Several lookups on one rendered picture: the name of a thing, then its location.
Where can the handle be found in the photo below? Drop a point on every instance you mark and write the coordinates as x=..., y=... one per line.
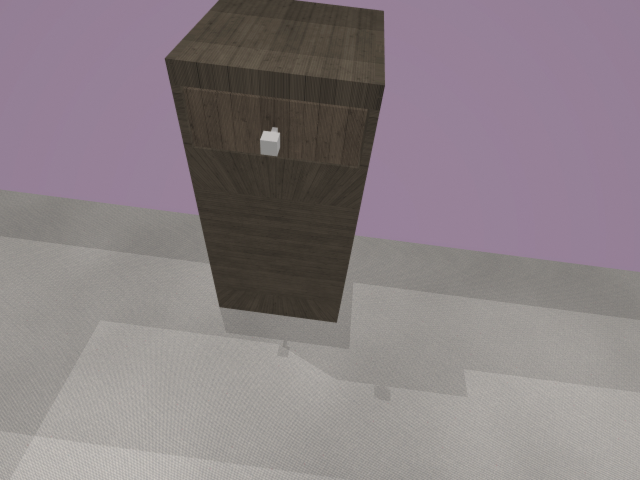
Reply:
x=270, y=142

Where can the cabinet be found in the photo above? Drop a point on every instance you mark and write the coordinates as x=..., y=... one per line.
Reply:
x=279, y=231

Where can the drawer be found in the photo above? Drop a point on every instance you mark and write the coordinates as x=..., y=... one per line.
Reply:
x=308, y=130

